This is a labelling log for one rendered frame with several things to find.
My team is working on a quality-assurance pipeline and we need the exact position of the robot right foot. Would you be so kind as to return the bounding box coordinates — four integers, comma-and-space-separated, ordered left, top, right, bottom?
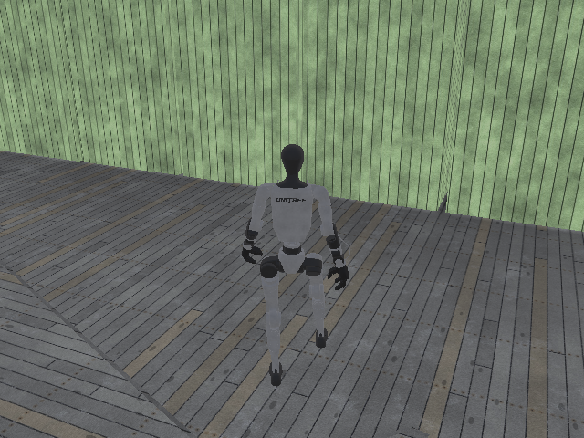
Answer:
316, 328, 328, 348

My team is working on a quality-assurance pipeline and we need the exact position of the left robot upper arm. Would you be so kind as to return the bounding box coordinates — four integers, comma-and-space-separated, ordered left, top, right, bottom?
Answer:
249, 183, 274, 232

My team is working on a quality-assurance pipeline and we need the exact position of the robot right forearm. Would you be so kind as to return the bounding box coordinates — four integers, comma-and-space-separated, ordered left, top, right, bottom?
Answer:
326, 223, 346, 268

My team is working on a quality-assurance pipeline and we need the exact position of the robot right shin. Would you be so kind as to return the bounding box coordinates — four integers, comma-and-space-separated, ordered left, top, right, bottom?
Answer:
312, 284, 325, 337

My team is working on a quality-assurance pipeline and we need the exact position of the right robot upper arm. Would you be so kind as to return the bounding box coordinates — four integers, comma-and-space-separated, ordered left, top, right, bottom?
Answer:
311, 184, 334, 236

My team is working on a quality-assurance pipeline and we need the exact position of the robot left forearm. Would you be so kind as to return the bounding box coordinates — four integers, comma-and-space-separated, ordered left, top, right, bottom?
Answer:
243, 217, 258, 250

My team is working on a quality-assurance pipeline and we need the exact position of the robot right hand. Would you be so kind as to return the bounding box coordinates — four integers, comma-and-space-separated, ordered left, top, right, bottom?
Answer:
328, 265, 349, 290

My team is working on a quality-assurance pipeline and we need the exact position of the robot left hand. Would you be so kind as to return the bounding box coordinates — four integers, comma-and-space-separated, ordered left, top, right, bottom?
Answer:
242, 246, 263, 264

